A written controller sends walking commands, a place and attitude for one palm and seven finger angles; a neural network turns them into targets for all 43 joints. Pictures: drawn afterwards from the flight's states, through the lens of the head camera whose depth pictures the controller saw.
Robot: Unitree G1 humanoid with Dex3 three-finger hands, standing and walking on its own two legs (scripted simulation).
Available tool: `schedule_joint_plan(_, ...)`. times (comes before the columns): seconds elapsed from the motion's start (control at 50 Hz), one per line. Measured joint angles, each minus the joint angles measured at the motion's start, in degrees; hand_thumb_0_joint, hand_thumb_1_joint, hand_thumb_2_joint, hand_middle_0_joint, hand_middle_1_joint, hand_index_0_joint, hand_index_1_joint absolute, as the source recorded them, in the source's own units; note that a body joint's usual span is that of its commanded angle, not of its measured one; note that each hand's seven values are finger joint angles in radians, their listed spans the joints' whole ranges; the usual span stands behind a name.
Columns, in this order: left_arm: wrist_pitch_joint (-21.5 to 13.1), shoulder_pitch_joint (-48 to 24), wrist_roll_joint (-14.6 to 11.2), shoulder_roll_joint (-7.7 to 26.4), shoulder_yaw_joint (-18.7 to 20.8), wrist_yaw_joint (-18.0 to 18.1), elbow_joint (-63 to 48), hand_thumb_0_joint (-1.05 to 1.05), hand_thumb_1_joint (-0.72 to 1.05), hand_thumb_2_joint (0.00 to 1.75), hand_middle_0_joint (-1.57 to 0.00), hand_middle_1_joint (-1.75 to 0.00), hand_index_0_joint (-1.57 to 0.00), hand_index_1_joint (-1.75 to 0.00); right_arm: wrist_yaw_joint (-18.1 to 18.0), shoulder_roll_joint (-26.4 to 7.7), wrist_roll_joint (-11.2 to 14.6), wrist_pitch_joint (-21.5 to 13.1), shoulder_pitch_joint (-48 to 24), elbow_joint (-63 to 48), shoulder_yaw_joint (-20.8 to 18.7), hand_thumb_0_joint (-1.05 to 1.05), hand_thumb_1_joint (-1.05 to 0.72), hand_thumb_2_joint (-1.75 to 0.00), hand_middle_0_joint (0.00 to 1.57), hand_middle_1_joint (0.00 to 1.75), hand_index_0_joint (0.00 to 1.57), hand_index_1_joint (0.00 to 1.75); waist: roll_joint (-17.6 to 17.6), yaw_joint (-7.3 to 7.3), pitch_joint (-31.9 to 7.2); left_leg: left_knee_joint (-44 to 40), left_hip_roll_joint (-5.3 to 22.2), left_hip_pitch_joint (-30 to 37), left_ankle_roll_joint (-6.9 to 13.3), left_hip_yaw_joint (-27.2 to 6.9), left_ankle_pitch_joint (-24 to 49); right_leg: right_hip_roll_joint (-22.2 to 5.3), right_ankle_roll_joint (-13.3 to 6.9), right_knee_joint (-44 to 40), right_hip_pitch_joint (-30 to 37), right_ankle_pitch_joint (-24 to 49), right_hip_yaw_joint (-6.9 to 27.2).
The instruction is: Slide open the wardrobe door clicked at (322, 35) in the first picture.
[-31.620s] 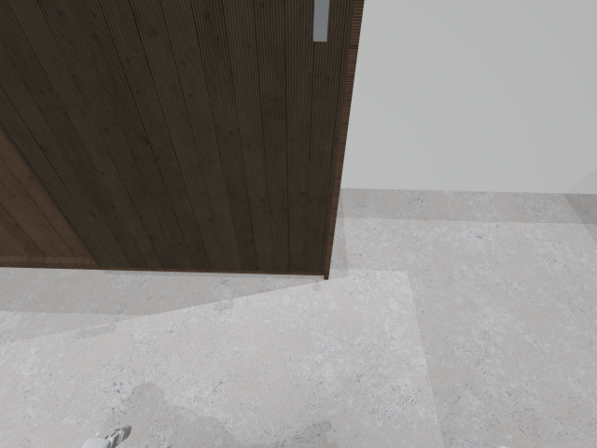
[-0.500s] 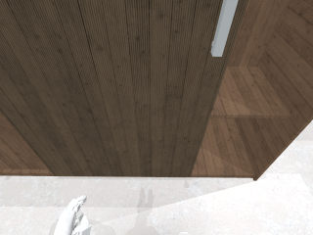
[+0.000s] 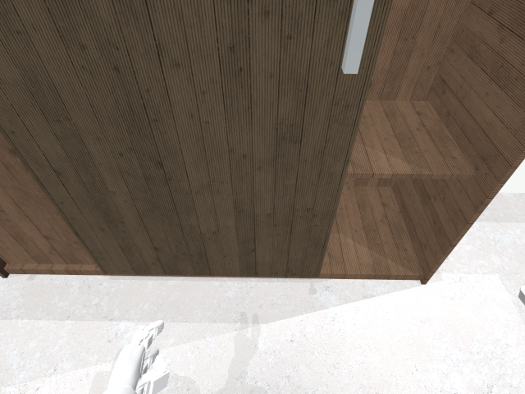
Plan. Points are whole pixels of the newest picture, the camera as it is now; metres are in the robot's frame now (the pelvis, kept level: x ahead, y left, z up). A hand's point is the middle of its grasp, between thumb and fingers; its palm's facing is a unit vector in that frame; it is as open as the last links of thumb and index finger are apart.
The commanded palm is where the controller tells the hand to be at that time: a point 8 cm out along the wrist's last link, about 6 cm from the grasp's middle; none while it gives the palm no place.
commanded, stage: stop stepping back and stand still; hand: right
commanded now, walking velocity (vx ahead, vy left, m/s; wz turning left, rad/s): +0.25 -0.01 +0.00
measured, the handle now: (355, 26) +0.67 -0.15 +0.27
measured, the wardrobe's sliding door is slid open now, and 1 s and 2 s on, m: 0.44 0.44 0.44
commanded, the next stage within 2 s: let the arm hang, fingers relaxed in 0.46 s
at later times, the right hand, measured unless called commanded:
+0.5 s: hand out of the picture +0.19 -0.29 +0.15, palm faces +0.49 +0.79 -0.37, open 7.4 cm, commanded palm +0.13 -0.31 +0.19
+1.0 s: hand out of the picture -0.06 -0.19 -0.17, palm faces -0.01 +0.98 -0.19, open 7.1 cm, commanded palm none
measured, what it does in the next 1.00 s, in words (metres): stands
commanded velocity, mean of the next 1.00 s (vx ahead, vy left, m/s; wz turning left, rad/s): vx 0.02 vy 0.01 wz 0.00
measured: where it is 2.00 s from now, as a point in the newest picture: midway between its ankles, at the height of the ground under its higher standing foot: outside the picture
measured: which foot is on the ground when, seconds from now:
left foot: down 0.00-1.00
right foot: down 0.00-1.00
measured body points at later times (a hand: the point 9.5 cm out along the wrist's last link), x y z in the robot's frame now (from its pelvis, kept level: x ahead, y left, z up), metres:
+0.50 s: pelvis -0.01 -0.01 +0.00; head -0.03 -0.02 +0.45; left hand +0.13 +0.23 -0.09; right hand +0.16 -0.33 +0.17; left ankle -0.09 +0.12 -0.73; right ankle +0.07 -0.11 -0.73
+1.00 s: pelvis -0.03 +0.01 +0.00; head +0.02 -0.02 +0.45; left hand -0.01 +0.27 -0.13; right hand -0.06 -0.24 -0.16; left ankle -0.09 +0.12 -0.73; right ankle +0.07 -0.11 -0.73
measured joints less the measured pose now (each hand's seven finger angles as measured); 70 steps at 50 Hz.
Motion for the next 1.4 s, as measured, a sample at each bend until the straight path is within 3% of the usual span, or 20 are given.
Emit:
schedule_joint_plan(0.08, 1.9, 1.9, -1.0, 0.8, 0.6, 0.7, 0.7, 0.01, 0.9, 0.89, -0.2, -0.3, -0.21, -0.3, 0.9, -0.6, 0.2, 1.5, 0.0, 3.1, 0.6, 0.01, -0.89, -0.9, 0.21, 0.3, 0.21, 0.3, 1.3, 2.78, -1.0, 2.3, 1.1, 1.0, -0.7, 0.2, -1.9, 1.2, -2.4, -0.5, 2.9, -1.0, -0.3)
schedule_joint_plan(0.12, 2.4, 2.4, -0.9, 1.2, 0.7, 1.1, 0.4, 0.01, 0.9, 0.89, -0.2, -0.3, -0.21, -0.3, 1.0, -1.3, 0.4, 1.8, 1.5, 3.2, -0.3, 0.01, -0.89, -0.9, 0.21, 0.3, 0.21, 0.3, 1.7, 3.79, -1.2, 2.7, 1.1, 1.0, -0.7, -0.3, -2.0, 1.0, -2.6, -0.2, 3.2, -1.1, -0.7)
schedule_joint_plan(0.2, 2.4, 3.5, -0.1, 1.3, 1.3, 1.6, -0.9, 0.01, 0.9, 0.89, -0.2, -0.3, -0.2, -0.3, 0.6, -2.5, 0.4, 1.7, 2.8, 1.5, -1.7, 0.02, -0.89, -0.9, 0.21, 0.3, 0.21, 0.3, 1.9, 4.97, -0.8, 2.8, 1.2, 0.1, 1.4, 0.3, -3.2, 1.2, -2.1, -2.3, 3.0, 0.4, -0.4)
schedule_joint_plan(0.26, 1.9, 4.1, 0.2, 1.3, 1.6, 1.5, -1.4, 0.01, 0.9, 0.89, -0.2, -0.3, -0.2, -0.3, 0.3, -3.1, 0.3, 0.5, 3.1, -0.4, -2.6, 0.02, -0.89, -0.9, 0.21, 0.3, 0.21, 0.3, 1.4, 4.72, 0.2, 0.7, 1.1, -0.3, 1.8, 1.1, -0.6, 1.3, -1.6, -3.9, 2.4, 0.6, 0.3)
schedule_joint_plan(0.36, 1.7, 4.7, -0.3, 1.9, 1.7, 0.8, 0.4, 0.01, 0.9, 0.89, -0.2, -0.3, -0.2, -0.3, 0.0, -2.4, 0.4, -1.7, 6.0, -2.0, -3.2, 0.01, -0.89, -0.9, 0.21, 0.3, 0.21, 0.3, -0.1, 2.29, 0.1, 0.5, 0.4, -0.1, -0.3, 0.2, 0.8, 0.4, -0.4, 0.4, 2.1, -2.6, 0.5)
schedule_joint_plan(0.44, 1.2, 4.5, -0.8, 1.6, 1.8, 1.5, 2.4, 0.01, 0.9, 0.89, -0.2, -0.3, -0.2, -0.3, 0.3, -0.8, -0.1, -1.6, 2.5, 2.5, -1.6, 0.01, -0.89, -0.9, 0.21, 0.3, 0.21, 0.3, 0.6, 1.4, -0.1, 2.6, 1.8, 0.6, -1.4, -0.2, -1.1, 1.7, -2.8, -0.2, 4.4, -1.7, -0.2)
schedule_joint_plan(0.56, -0.3, 0.7, -0.2, -0.5, 0.3, 1.6, 0.0, 0.01, 0.9, 0.89, -0.2, -0.3, -0.2, -0.3, 0.3, 0.1, -0.8, 0.2, -2.3, 6.8, -0.6, 0.01, -0.89, -0.9, 0.21, 0.3, 0.21, 0.3, 1.4, 2.0, 1.8, 1.1, 2.5, -0.5, -0.8, -0.7, 0.7, 2.4, -2.5, -6.2, 5.7, 1.8, -0.9)
schedule_joint_plan(0.6, -1.5, -1.3, -0.1, 0.8, 0.3, -0.9, 2.1, 0.01, 0.9, 0.89, -0.2, -0.3, -0.2, -0.3, 2.8, -1.2, -2.8, -1.0, -5.8, 14.1, 3.0, 0.01, -0.89, -0.9, 0.2, 0.3, 0.2, 0.3, -0.3, 1.47, 1.4, 1.1, 1.9, -2.4, -0.9, 0.3, 1.7, 1.9, -2.4, -5.7, 3.3, 2.8, 0.0)
schedule_joint_plan(0.64, 0.9, -3.8, -0.4, 2.8, 0.5, -2.9, 4.9, 0.01, 0.9, 0.89, -0.2, -0.3, -0.21, -0.3, 5.8, -1.7, -3.5, 2.5, -10.0, 25.9, 8.6, 0.01, -0.9, -0.9, 0.2, 0.3, 0.2, 0.3, -2.4, 0.86, 1.1, 2.7, 1.3, -4.1, -1.0, 0.5, 1.3, 1.3, -2.3, -3.4, 1.2, 2.3, 0.3)
schedule_joint_plan(0.7, 4.5, -5.3, -0.1, 4.7, 1.2, -4.1, 7.5, 0.01, 0.9, 0.89, -0.2, -0.3, -0.21, -0.3, 8.5, 0.3, -4.3, 7.9, -13.1, 43.8, 15.8, 0.0, -0.9, -0.9, 0.2, 0.3, 0.2, 0.3, -3.7, 2.14, 0.6, 6.8, 1.1, -5.6, -0.8, 0.9, -1.0, 1.2, -2.3, 1.2, -0.8, 0.0, 0.7)
schedule_joint_plan(0.78, 7.6, -2.8, 0.6, 5.2, 2.0, -4.3, 9.6, 0.01, 0.9, 0.89, -0.2, -0.3, -0.21, -0.3, 9.3, 5.6, -4.4, 12.0, -12.3, 61.5, 21.2, 0.01, -0.9, -0.9, 0.2, 0.3, 0.2, 0.29, -1.0, 4.18, 1.7, 10.1, 1.8, -4.8, -0.8, 1.1, -3.8, 1.8, -2.4, 4.5, -0.3, -2.5, 0.8)
schedule_joint_plan(0.84, 8.9, -0.3, 1.1, 4.6, 1.8, -4.1, 12.2, 0.01, 0.9, 0.89, -0.2, -0.3, -0.2, -0.3, 9.6, 8.7, -4.2, 13.0, -10.5, 70.5, 23.2, 0.01, -0.91, -0.9, 0.2, 0.3, 0.2, 0.29, 2.4, 4.42, 3.6, 9.3, 2.0, -3.9, -1.0, 0.8, -3.6, 1.9, -2.3, 3.3, 1.0, -2.4, 0.5)
schedule_joint_plan(0.92, 9.5, 2.7, 1.2, 3.5, 1.5, -3.9, 16.4, 0.01, 0.91, 0.89, -0.2, -0.3, -0.2, -0.3, 9.2, 7.9, -3.9, 11.9, -9.1, 77.9, 21.8, 0.0, -0.97, -0.9, 0.21, 0.3, 0.21, 0.3, 4.6, 2.97, 6.3, 5.1, 1.6, -3.2, -0.4, 1.4, -1.1, 1.8, -1.9, -1.5, 1.9, 0.4, 1.1)
schedule_joint_plan(1.02, 10.0, 3.7, 0.6, 2.6, 2.0, -3.3, 20.6, 0.01, 0.9, 0.89, -0.2, -0.3, -0.2, -0.3, 9.5, 6.7, -3.7, 10.6, -5.4, 84.5, 21.4, 0.0, -0.96, -0.9, 0.2, 0.3, 0.2, 0.3, 2.9, 1.84, 8.0, 0.1, 1.1, -1.7, 0.3, 1.8, 1.8, 1.4, -1.3, -6.4, 3.5, 3.3, 1.7)
schedule_joint_plan(1.2, 9.3, 0.5, -0.2, 1.3, 2.3, -3.1, 24.5, 0.01, 0.9, 0.89, -0.2, -0.3, -0.2, -0.3, 8.6, 7.0, -3.5, 9.9, -3.9, 91.5, 22.2, 0.01, -0.92, -0.9, 0.2, 0.3, 0.2, 0.29, -0.6, 1.91, 6.8, -4.0, 0.5, 2.3, 0.5, 0.8, 3.3, 0.6, -0.8, -8.8, 7.2, 3.4, 0.9)
schedule_joint_plan(1.4, 8.4, -2.4, 0.0, -0.4, 1.8, -3.0, 26.8, 0.0, 0.91, 0.89, -0.2, -0.3, -0.2, -0.3, 8.0, 10.3, -3.6, 8.3, -10.5, 90.9, 22.8, 0.0, -0.91, -0.9, 0.2, 0.3, 0.2, 0.29, 0.1, 2.13, 4.6, -5.2, 1.2, 4.2, 0.5, 0.1, 2.8, 1.1, -0.7, -10.3, 9.5, 2.9, 0.0)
